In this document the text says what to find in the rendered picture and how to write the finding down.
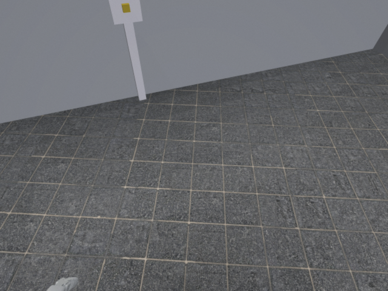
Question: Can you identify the robot left hand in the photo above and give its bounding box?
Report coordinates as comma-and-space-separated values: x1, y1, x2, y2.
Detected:
46, 277, 78, 291

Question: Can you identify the panel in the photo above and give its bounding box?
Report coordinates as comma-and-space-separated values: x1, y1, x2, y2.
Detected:
109, 0, 147, 101

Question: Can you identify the button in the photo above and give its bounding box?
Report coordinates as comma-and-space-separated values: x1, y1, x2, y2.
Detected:
121, 3, 130, 13

